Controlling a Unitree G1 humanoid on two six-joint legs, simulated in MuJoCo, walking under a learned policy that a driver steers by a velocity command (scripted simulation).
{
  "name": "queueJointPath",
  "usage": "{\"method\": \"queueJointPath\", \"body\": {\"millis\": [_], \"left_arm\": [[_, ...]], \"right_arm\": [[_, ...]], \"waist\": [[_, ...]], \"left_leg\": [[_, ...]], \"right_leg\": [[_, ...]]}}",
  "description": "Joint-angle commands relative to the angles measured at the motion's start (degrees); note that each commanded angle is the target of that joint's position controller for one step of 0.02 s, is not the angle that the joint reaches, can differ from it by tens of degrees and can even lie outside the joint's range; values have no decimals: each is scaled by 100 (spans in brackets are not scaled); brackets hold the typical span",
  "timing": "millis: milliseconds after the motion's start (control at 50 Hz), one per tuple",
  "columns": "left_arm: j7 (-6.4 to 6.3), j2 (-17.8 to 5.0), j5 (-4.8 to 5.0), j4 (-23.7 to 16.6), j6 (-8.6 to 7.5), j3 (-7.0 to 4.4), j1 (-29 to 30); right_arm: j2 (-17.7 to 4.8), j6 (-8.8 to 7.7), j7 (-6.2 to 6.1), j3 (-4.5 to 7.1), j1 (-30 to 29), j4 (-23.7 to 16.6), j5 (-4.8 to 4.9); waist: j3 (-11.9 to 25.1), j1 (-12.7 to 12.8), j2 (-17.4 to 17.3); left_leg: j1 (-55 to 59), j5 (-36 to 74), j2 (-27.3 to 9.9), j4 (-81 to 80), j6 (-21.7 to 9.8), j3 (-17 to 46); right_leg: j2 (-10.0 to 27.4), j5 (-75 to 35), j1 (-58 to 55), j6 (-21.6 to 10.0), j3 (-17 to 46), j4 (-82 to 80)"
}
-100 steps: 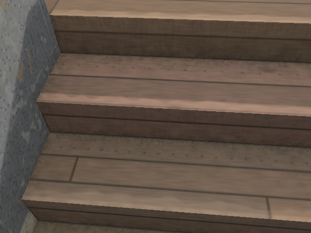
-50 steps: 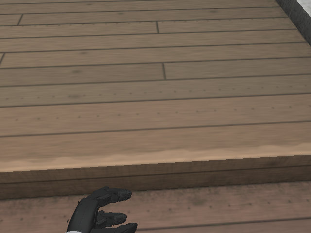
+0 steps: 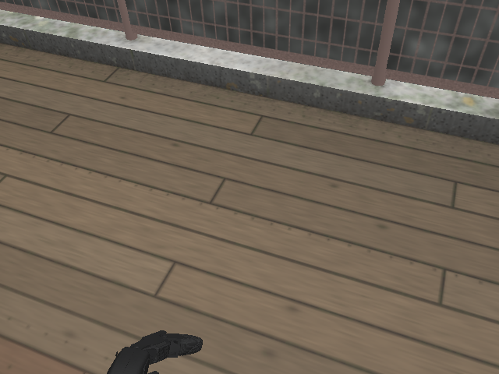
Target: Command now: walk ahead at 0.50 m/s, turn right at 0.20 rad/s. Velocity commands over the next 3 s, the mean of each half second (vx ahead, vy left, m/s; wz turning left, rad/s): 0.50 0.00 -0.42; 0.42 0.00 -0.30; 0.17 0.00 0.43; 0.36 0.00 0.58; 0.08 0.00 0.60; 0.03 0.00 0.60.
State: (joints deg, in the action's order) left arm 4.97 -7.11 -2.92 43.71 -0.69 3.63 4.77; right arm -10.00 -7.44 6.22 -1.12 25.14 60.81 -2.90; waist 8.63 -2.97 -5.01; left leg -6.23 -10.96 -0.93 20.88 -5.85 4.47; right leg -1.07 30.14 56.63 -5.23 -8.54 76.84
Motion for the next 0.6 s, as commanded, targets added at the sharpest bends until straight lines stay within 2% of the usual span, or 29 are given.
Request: {"method": "queueJointPath", "body": {"millis": [20, 40, 60, 80, 100, 120, 140, 160, 180, 200, 220, 240, 280, 320, 340, 360, 400, 420, 440, 480, 500, 520, 540, 560, 580, 600], "left_arm": [[-172, -1378, -95, 707, -92, -446, -2940], [-289, -1447, -181, 820, -191, -502, -3477], [-358, -1447, -124, 977, -321, -546, -3248], [-371, -1155, -109, 1063, -338, -544, -2679], [-335, -716, -79, 1158, -341, -450, -2200], [-345, -415, -55, 1212, -373, -368, -1823], [-351, -178, -42, 1285, -392, -315, -1534], [-353, -161, 16, 1333, -463, -299, -1408], [-305, -313, -48, 1407, -506, -332, -1480], [-262, -625, -19, 1235, -543, -441, -1468], [-253, -726, -118, 1165, -556, -471, -1542], [-283, -785, -128, 1142, -668, -440, -1909], [-312, -780, -139, 1346, -748, -461, -2810], [-298, -732, -92, 1557, -762, -470, -3575], [-265, -640, -53, 1570, -748, -467, -3646], [-235, -635, 72, 1474, -746, -498, -3482], [-179, -677, 179, 1443, -760, -535, -3414], [-169, -666, 211, 1501, -751, -553, -3552], [-155, -685, 259, 1505, -758, -590, -3612], [-178, -913, 175, 1554, -722, -694, -3715], [-201, -1021, 136, 1492, -698, -748, -3533], [-201, -1134, 62, 1484, -674, -789, -3431], [-164, -1151, 51, 1471, -664, -823, -3299], [-91, -896, 44, 1378, -689, -770, -3201], [-127, -56, -72, 1292, -773, -560, -4079], [-126, 122, 5, 1197, -813, -426, -4195]], "right_arm": [[-472, 116, 31, 216, 416, -395, -269], [-574, 154, 33, 333, -491, -454, -185], [-488, 128, -66, 330, -591, -510, -1], [-336, 104, -157, 206, -871, -693, 41], [-297, 115, -258, 145, -1121, -876, 31], [-217, 152, -358, 60, -1243, -1009, -55], [-201, 217, -425, 17, -1262, -1021, -103], [-229, 242, -425, -8, -1310, -1008, -143], [-370, 226, -426, 1, -1553, -1134, -156], [-468, 160, -431, 36, -1940, -1300, -28], [-540, 117, -420, 54, -2208, -1377, 42], [-477, 66, -413, 97, -2037, -1295, -43], [-404, 33, -373, 87, -2365, -1429, -82], [-288, 83, -338, 58, -2944, -1668, -84], [-191, 109, -335, 38, -3124, -1730, -113], [-161, 142, -346, 54, -3235, -1807, -129], [-218, 244, -323, 109, -3819, -2005, -129], [-221, 286, -321, 134, -4039, -2077, -99], [-264, 307, -331, 178, -4120, -2114, -136], [-376, 284, -323, 276, -4374, -2260, -26], [-457, 260, -381, 356, -4280, -2314, 31], [-547, 250, -451, 429, -4018, -2237, 173], [-698, 174, -575, 509, -3534, -2099, 305], [-823, 73, -645, 586, -2537, -1862, 383], [-1011, 15, -634, 581, -1658, -1717, 218], [-716, -9, -581, 503, -598, -1474, 93]], "waist": [[1435, 1196, 1912], [430, 1525, 2302], [-128, 1229, 1712], [-455, 826, 819], [-376, 428, 210], [-282, 89, 66], [-151, -148, 233], [-252, -282, 404], [-191, -312, 307], [-224, -201, 299], [-192, -41, 295], [-345, 5, 783], [-342, 344, 794], [-440, 675, 776], [-496, 719, 812], [-537, 650, 952], [-738, 672, 955], [-807, 711, 988], [-869, 703, 1175], [-987, 697, 1038], [-933, 551, 1065], [-875, 437, 1062], [-651, 243, 1094], [420, -88, 775], [1803, 129, -644], [2444, -313, -1665]], "left_leg": [[-3076, 2775, 319, 3838, -273, 530], [-4729, 597, 967, 6497, -76, 1137], [-5277, 1030, 827, 7769, -140, 1502], [-5625, 1204, 751, 8223, -205, 1472], [-5724, 1230, 552, 8202, -218, 1324], [-5717, 1114, 359, 8220, -217, 1209], [-5650, 993, 247, 8359, -278, 1121], [-5736, 821, 143, 8108, -294, 970], [-5676, 848, 82, 7564, -166, 660], [-5201, 564, 35, 6982, -84, 179], [-4780, 673, -82, 6475, 120, -23], [-4678, 897, -105, 6769, 271, -213], [-5242, 1159, -98, 6398, 429, -235], [-5708, 1401, -206, 5362, 617, -215], [-5555, 1627, -296, 4817, 654, -224], [-5153, 1814, -324, 4212, 702, -259], [-4409, 2002, -312, 3096, 769, -397], [-4122, 1879, -255, 2651, 807, -470], [-3879, 1728, -200, 2352, 808, -569], [-3463, 1138, -35, 1669, 768, -625], [-2945, 866, 92, 1355, 684, -706], [-2269, 869, 134, 1062, 591, -693], [-1521, 1166, 88, 829, 415, -660], [392, 1687, -277, 1267, -141, -512], [2945, 3225, -1385, 1550, -1305, 678], [4399, 2058, -2639, 446, -2330, 3104]], "right_leg": [[618, 398, -5370, -1568, 4445, -3837], [855, 2180, -5108, -1565, 6200, -5097], [908, 2229, -4519, -1228, 6059, -5097], [884, 1583, -4082, -1089, 5719, -4953], [912, 532, -3863, -871, 5141, -4827], [889, -348, -3545, -679, 4707, -4746], [738, -1027, -3289, -517, 4237, -4833], [517, -1502, -3119, -382, 3534, -4814], [385, -1829, -3049, -320, 3037, -4860], [182, -2194, -2789, -262, 2516, -5085], [89, -2014, -2502, -285, 2350, -5331], [48, -2270, -2485, -278, 2423, -5435], [175, -3105, -3363, -347, 2533, -5280], [380, -3662, -4378, -581, 2757, -5263], [446, -3650, -4451, -684, 2821, -5314], [484, -3701, -4340, -755, 2880, -5462], [596, -3674, -4197, -771, 3015, -5699], [638, -3767, -4354, -779, 3019, -5689], [624, -3878, -4524, -756, 3055, -5647], [847, -4365, -4937, -744, 3259, -5441], [869, -5120, -5000, -696, 3242, -5323], [942, -5843, -5017, -630, 3234, -5207], [793, -6293, -5077, -440, 3164, -4877], [412, -6436, -4740, -143, 2871, -3805], [-479, -3897, -3332, 277, 2509, -2139], [-1080, 480, -1455, 581, 2090, -457]]}}
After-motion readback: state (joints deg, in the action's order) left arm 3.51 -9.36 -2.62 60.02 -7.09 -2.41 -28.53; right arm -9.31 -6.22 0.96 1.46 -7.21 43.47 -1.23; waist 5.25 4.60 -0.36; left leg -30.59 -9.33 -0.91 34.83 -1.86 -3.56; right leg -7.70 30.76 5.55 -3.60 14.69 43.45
